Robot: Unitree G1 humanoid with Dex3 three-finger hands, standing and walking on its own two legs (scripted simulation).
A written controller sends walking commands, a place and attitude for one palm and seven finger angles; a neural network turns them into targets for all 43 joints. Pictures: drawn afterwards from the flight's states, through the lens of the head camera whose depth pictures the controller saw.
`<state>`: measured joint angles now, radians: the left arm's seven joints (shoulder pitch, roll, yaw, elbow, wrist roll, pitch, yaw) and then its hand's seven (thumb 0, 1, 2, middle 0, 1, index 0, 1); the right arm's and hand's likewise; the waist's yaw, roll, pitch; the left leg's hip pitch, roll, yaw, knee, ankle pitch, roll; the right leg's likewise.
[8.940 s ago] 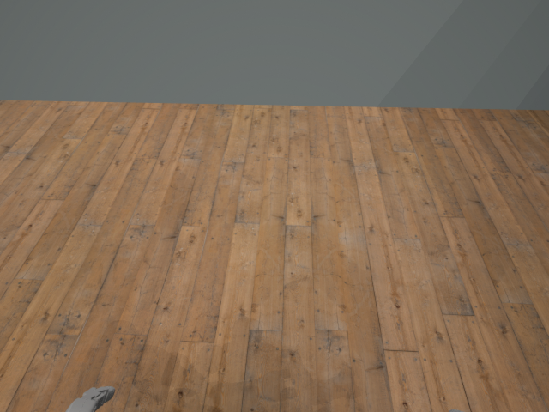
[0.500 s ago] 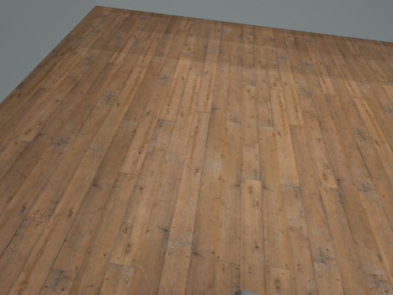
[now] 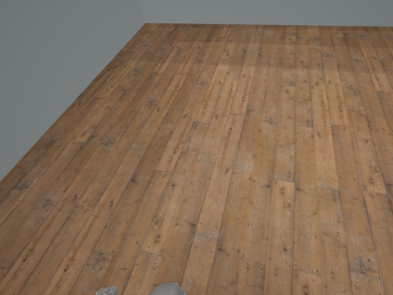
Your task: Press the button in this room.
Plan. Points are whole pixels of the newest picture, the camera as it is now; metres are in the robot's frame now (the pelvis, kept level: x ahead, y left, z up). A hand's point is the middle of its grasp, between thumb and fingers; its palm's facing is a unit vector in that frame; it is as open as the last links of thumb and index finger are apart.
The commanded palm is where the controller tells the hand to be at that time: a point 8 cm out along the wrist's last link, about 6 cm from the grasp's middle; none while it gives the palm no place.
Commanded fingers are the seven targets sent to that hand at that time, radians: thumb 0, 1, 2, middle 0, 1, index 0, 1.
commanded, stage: turn or walk to find it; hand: left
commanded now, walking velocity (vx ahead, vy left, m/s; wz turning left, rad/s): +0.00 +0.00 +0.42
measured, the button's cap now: out of the picture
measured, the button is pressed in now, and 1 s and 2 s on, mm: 0 0 0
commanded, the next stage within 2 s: stand and wait in 1.98 s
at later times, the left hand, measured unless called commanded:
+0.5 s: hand out of the picture -0.09 +0.27 -0.19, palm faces +0.29 -0.93 -0.24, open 7.4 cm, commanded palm none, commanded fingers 0.00 0.90 0.90 -0.20 -0.30 -0.20 -0.30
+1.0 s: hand out of the picture -0.04 +0.21 -0.14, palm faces +0.40 -0.87 -0.29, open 7.4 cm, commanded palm none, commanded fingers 0.00 0.90 0.90 -0.20 -0.30 -0.20 -0.30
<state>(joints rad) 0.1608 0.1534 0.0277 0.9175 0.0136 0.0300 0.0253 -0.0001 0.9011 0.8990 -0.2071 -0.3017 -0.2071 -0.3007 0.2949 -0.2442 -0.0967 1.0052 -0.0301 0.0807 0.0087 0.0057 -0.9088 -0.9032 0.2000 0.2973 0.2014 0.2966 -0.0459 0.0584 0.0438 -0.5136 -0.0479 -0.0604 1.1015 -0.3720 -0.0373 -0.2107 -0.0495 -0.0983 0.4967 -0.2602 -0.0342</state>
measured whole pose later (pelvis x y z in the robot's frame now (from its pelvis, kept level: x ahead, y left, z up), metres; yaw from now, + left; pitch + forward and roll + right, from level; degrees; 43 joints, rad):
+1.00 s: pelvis -0.07 -0.01 +0.00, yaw +25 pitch -2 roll +2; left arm 0.14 0.16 0.02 0.90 0.01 0.02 0.02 0.00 0.90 0.90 -0.21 -0.30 -0.21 -0.30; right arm 0.27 -0.24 -0.09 1.00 -0.03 0.08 0.01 0.01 -0.91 -0.90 0.20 0.30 0.20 0.30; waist -0.04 0.06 0.06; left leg -0.47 -0.05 -0.07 1.06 -0.42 -0.03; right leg -0.24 -0.05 -0.10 0.53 -0.27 -0.04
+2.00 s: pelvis -0.14 -0.04 -0.01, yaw +49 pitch +0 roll +0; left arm 0.10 0.18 0.04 0.92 0.01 0.02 0.02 0.00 0.90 0.90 -0.20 -0.30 -0.20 -0.30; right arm 0.28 -0.21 -0.07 1.00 -0.02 0.05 -0.01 0.00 -0.91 -0.90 0.20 0.30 0.20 0.30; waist -0.04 0.06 0.06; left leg -0.35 -0.07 -0.12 0.59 -0.27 0.00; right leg -0.25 -0.02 -0.05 0.55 -0.29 0.01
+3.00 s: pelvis -0.08 +0.09 -0.03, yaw +65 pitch +0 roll +0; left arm 0.08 0.17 0.04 0.97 0.02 -0.06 -0.03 0.00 0.91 0.90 -0.20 -0.30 -0.20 -0.30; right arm 0.51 -0.13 -0.04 1.17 -0.02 -0.05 -0.02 0.00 -0.91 -0.90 0.20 0.30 0.20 0.30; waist -0.05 0.04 0.07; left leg 0.00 0.00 -0.05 0.63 -0.52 0.01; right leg -0.46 -0.08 -0.14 0.65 -0.18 -0.02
